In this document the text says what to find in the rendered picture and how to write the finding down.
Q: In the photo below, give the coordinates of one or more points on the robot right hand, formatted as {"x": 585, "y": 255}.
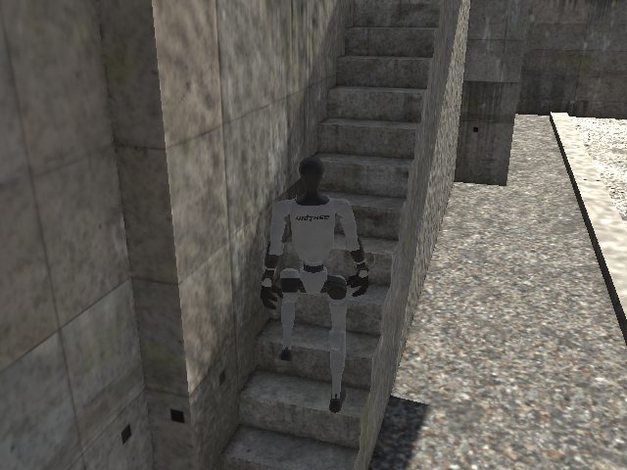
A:
{"x": 358, "y": 281}

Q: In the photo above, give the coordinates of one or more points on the robot left thigh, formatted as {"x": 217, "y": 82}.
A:
{"x": 290, "y": 283}

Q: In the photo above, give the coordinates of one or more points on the robot right upper arm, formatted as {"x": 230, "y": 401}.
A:
{"x": 344, "y": 209}

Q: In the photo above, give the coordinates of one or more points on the robot left forearm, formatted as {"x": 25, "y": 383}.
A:
{"x": 271, "y": 262}

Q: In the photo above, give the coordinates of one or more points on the robot left upper arm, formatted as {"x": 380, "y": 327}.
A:
{"x": 280, "y": 210}

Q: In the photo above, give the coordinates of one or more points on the robot left hand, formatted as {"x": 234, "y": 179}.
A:
{"x": 266, "y": 295}

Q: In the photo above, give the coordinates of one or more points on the robot right forearm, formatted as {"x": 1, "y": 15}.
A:
{"x": 360, "y": 260}

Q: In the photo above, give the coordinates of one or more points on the right robot foot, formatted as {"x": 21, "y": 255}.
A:
{"x": 336, "y": 404}

